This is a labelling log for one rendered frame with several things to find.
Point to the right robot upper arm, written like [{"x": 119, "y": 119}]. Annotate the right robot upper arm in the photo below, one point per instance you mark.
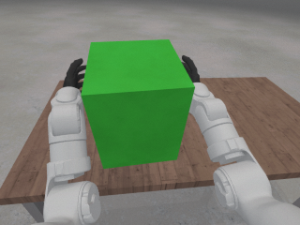
[{"x": 243, "y": 187}]

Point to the table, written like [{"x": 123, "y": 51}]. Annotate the table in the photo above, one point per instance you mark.
[{"x": 262, "y": 113}]

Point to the left robot hand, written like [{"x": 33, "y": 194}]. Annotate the left robot hand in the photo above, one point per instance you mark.
[{"x": 73, "y": 76}]

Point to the robot right forearm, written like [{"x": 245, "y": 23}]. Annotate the robot right forearm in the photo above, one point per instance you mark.
[{"x": 223, "y": 142}]

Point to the carton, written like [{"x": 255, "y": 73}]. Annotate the carton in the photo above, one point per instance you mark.
[{"x": 137, "y": 95}]

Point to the left robot upper arm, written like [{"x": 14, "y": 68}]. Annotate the left robot upper arm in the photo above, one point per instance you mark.
[{"x": 75, "y": 203}]

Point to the right robot hand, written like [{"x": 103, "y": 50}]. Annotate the right robot hand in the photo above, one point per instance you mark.
[{"x": 191, "y": 69}]

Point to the robot left forearm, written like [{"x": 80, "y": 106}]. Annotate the robot left forearm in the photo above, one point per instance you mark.
[{"x": 67, "y": 139}]

